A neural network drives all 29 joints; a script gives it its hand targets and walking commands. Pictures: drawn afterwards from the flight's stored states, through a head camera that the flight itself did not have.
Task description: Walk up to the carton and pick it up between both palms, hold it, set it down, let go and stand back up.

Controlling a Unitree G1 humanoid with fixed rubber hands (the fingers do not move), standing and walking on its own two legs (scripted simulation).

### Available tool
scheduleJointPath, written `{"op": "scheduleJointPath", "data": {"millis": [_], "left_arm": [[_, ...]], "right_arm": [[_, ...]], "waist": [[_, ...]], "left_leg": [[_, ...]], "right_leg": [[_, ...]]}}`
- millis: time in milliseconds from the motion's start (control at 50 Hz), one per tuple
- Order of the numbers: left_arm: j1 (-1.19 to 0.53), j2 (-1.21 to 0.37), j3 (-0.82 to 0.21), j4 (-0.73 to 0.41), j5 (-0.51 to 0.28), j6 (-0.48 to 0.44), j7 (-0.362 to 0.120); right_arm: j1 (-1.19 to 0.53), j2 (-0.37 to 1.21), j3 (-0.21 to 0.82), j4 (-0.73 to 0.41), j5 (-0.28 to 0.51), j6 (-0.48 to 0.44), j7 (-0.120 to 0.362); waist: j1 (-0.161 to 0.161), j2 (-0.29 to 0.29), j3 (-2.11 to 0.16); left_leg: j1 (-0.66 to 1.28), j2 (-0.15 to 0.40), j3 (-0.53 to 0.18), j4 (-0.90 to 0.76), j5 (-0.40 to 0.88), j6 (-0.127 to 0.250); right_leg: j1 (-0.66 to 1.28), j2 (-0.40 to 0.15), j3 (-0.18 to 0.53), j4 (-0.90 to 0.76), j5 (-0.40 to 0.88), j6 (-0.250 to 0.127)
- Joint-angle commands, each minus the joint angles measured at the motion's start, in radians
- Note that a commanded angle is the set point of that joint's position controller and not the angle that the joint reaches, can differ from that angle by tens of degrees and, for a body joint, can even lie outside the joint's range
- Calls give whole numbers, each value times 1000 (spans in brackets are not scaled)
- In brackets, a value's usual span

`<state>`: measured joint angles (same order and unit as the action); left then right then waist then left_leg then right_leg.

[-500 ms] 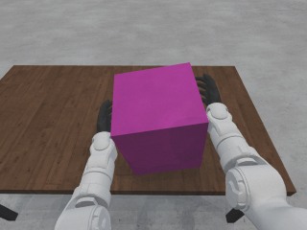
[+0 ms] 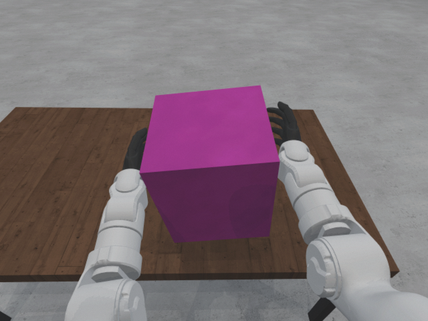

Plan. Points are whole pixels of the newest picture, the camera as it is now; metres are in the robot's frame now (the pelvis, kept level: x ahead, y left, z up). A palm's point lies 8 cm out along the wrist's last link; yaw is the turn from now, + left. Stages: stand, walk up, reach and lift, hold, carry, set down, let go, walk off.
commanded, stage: reach and lift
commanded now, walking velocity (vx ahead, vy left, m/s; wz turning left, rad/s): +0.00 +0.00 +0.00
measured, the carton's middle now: (214, 168) +0.40 +0.02 +0.09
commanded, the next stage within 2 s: hold in 1.10 s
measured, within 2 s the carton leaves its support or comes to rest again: neither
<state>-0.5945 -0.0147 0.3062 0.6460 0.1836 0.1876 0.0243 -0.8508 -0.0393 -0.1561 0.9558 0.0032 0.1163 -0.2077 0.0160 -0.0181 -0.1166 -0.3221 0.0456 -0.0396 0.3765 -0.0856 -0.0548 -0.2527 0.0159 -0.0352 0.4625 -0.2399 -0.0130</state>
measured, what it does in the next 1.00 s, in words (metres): stands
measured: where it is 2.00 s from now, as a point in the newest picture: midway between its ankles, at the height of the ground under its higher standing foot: outside the picture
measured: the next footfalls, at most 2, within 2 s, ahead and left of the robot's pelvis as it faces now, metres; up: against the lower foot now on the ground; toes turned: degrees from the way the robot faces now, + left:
none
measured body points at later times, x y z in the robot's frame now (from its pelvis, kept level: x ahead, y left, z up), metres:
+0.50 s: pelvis +0.00 +0.01 +0.00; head -0.05 +0.03 +0.45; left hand +0.38 +0.17 +0.15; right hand +0.41 -0.13 +0.18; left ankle +0.07 +0.16 -0.74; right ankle +0.00 -0.10 -0.74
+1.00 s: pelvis +0.00 +0.01 +0.00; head -0.05 +0.03 +0.45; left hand +0.39 +0.17 +0.16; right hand +0.41 -0.13 +0.19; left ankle +0.07 +0.16 -0.74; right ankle +0.00 -0.10 -0.74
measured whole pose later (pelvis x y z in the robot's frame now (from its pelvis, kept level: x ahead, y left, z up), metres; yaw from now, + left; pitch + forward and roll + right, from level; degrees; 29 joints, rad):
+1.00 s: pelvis +0.00 +0.01 +0.00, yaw +0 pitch -1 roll +0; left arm -0.65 -0.01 0.31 0.47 0.26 0.42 -0.04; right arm -0.84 -0.04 -0.15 0.83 0.06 0.23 -0.23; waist -0.03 -0.04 -0.09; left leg -0.27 0.03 -0.04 0.38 -0.09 -0.04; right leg -0.19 0.00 -0.04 0.45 -0.24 0.00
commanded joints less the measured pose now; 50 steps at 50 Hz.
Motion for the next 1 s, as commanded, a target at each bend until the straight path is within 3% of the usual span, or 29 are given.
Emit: {"op": "scheduleJointPath", "data": {"millis": [0, 140, 240, 300, 440, 720, 920, 980], "left_arm": [[-863, -518, -343, -310, -35, -8, -147], [-859, -514, -349, -315, -29, 52, -160], [-871, -521, -361, -335, -31, 85, -168], [-868, -512, -346, -324, -21, 105, -178], [-844, -512, -324, -320, -1, 135, -190], [-856, -504, -345, -369, -15, 165, -195], [-880, -512, -368, -400, -34, 192, -193], [-868, -499, -351, -375, -23, 209, -195]], "right_arm": [[-461, 809, 412, -247, 75, -24, 126], [-479, 769, 376, -253, 76, 3, 126], [-492, 750, 358, -271, 79, 12, 127], [-508, 751, 357, -284, 81, 19, 125], [-530, 741, 361, -298, 96, 28, 128], [-550, 730, 394, -351, 124, 40, 121], [-593, 727, 409, -395, 149, 56, 116], [-584, 711, 394, -369, 145, 71, 117]], "waist": [[-19, -63, -386], [-37, -52, -323], [-58, -38, -313], [-49, -49, -298], [-38, -54, -283], [-50, -62, -330], [-55, -57, -359], [-56, -59, -315]], "left_leg": [[260, -108, 80, -63, 76, 71], [300, -104, 83, -71, 29, 73], [325, -102, 86, -74, 11, 67], [313, -106, 91, -80, -17, 77], [312, -109, 91, -83, -18, 84], [342, -112, 87, -63, 19, 87], [353, -110, 83, -57, 30, 87], [349, -109, 84, -70, -4, 91]], "right_leg": [[334, -20, 21, -139, 355, 128], [271, -10, 6, -168, 203, 113], [260, -11, 1, -177, 167, 109], [263, -13, 4, -181, 136, 112], [266, -11, 1, -181, 140, 113], [279, -6, -2, -171, 222, 117], [276, -4, -6, -166, 234, 116], [249, -4, -6, -180, 179, 116]]}}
